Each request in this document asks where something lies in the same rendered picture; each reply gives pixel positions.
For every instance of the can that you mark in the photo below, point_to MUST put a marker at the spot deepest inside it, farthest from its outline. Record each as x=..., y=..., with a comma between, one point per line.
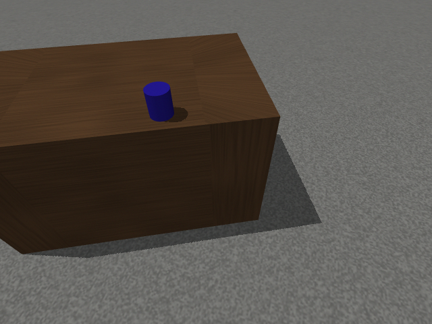
x=159, y=101

